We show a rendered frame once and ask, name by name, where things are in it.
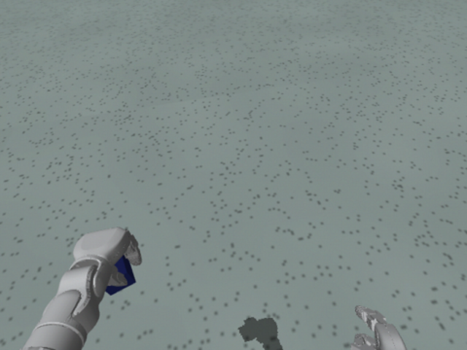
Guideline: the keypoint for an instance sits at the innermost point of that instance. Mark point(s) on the left robot hand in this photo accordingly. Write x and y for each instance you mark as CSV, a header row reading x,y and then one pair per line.
x,y
111,244

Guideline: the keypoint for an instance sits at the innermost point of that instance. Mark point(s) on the cube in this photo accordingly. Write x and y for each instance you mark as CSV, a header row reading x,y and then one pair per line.
x,y
123,265

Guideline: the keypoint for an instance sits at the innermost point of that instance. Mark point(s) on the right robot hand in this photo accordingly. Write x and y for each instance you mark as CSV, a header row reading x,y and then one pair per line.
x,y
386,335

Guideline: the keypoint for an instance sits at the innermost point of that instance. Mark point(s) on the left robot arm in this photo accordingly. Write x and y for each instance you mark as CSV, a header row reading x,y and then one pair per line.
x,y
74,311

